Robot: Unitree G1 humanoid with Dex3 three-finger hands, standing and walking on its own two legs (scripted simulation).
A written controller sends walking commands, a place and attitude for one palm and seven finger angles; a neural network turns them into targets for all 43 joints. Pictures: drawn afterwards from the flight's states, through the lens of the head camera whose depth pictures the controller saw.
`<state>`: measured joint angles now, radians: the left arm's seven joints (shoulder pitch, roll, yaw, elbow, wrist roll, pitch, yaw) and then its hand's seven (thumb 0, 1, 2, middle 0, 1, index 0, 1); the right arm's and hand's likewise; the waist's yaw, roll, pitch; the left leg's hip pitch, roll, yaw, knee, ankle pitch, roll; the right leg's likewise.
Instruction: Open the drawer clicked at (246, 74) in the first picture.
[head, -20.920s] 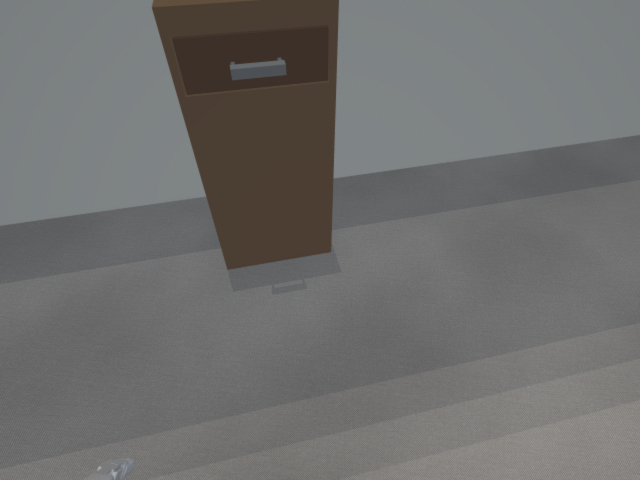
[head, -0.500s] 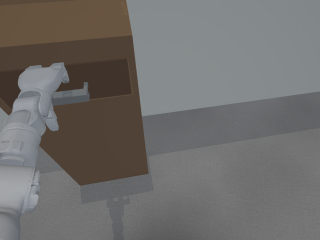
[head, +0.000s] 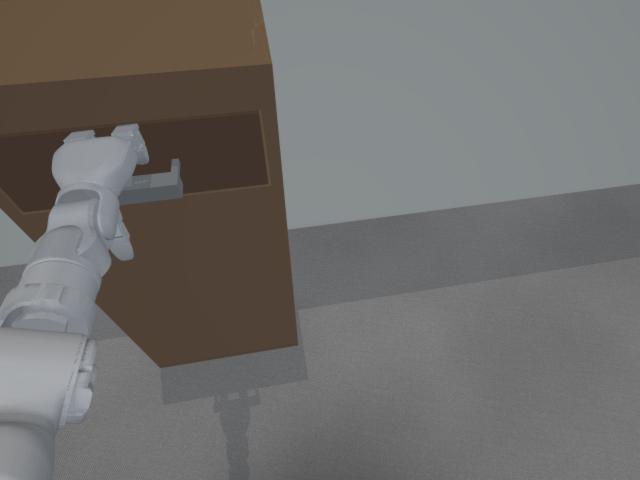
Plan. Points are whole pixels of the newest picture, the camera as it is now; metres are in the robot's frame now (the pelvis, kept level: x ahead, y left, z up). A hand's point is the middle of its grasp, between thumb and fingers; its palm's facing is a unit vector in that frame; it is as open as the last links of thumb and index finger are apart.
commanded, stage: lower the fingers behind the handle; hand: left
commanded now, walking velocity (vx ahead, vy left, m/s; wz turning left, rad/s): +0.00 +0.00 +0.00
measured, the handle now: (132, 179) +0.51 +0.27 +0.07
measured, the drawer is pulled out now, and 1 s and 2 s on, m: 0.00 0.00 0.00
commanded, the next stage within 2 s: close the thumb around the handle in 0.60 s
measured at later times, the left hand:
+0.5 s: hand (127, 211) +0.47 +0.27 +0.05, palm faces +0.00 -0.02 -1.00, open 13.6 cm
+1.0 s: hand (128, 213) +0.47 +0.27 +0.05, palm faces -0.02 -0.02 -1.00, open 11.3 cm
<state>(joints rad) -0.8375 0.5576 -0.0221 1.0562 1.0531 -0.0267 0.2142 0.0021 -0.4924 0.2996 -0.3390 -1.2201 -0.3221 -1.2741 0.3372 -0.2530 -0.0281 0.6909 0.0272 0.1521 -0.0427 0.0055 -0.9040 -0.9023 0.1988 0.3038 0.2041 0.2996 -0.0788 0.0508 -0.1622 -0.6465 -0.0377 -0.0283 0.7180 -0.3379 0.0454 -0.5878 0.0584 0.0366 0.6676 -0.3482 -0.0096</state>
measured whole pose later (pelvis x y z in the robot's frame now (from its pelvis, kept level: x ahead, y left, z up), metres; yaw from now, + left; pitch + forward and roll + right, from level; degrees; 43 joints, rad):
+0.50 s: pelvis +0.00 +0.00 -0.01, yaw +0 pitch +18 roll -2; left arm -0.80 0.55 0.01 1.06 1.07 -0.04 0.29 0.00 -0.49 0.30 -0.35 -1.22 -0.35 -1.25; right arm 0.37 -0.26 -0.05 0.72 0.01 0.14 -0.04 0.01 -0.90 -0.90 0.20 0.30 0.20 0.30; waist -0.10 0.06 -0.16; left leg -0.74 -0.03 -0.03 0.80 -0.37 0.05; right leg -0.67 0.07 0.03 0.73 -0.37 -0.01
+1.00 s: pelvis +0.00 +0.00 -0.01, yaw +0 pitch +18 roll -2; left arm -0.76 0.57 0.02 1.03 1.07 -0.10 0.27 0.00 -0.10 0.47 -0.36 -1.25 -0.34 -1.24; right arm 0.36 -0.27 -0.05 0.71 0.01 0.13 -0.05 0.01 -0.90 -0.90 0.20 0.30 0.20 0.30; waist -0.09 0.05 -0.16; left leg -0.72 -0.03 -0.03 0.78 -0.37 0.04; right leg -0.66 0.07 0.03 0.72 -0.37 -0.01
